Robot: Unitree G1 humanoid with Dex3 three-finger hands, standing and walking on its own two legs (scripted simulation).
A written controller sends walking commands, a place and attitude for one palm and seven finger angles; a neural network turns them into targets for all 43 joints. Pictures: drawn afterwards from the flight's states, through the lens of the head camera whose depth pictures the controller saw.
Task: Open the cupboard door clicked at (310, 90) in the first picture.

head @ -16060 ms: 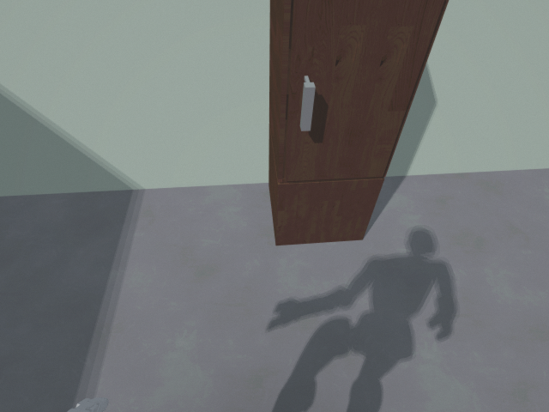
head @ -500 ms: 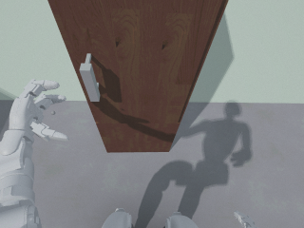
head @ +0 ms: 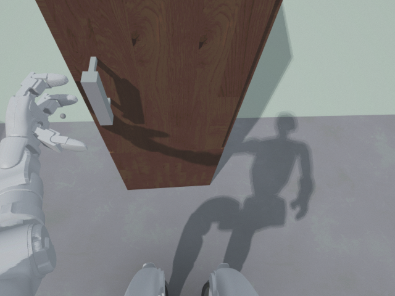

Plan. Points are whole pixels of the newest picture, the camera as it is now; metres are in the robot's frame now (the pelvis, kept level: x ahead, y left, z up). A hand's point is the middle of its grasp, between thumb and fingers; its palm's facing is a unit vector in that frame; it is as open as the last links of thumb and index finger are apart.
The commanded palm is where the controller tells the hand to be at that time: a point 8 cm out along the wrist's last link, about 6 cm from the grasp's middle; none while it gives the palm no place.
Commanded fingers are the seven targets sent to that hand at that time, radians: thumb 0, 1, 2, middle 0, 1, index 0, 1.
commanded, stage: move the hooked fingers beside the handle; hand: left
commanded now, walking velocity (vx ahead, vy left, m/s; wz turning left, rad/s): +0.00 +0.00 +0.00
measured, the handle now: (100, 92) +0.52 +0.19 +0.05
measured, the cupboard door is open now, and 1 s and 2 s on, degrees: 0 0 0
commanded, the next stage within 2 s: slide the fingers in behind the handle in 0.98 s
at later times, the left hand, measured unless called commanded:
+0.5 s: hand (73, 104) +0.49 +0.24 +0.05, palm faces +0.05 -1.00 -0.03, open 13.9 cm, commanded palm +0.46 +0.28 +0.06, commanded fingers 0.00 -0.50 0.30 -0.30 -1.20 -0.30 -1.20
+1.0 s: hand (69, 108) +0.48 +0.25 +0.05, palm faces +0.06 -1.00 -0.01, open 14.0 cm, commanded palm +0.45 +0.29 +0.06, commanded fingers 0.00 -0.50 0.30 -0.30 -1.20 -0.30 -1.20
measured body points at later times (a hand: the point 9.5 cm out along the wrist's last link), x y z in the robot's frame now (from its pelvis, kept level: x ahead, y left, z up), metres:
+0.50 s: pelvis +0.01 +0.00 +0.00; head +0.14 +0.03 +0.42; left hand +0.48 +0.30 +0.05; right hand +0.02 -0.27 -0.11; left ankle +0.02 +0.08 -0.67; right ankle +0.01 -0.11 -0.67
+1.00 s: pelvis +0.01 +0.00 +0.00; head +0.14 +0.03 +0.43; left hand +0.47 +0.30 +0.05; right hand +0.05 -0.27 -0.11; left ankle +0.02 +0.09 -0.67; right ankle +0.01 -0.11 -0.67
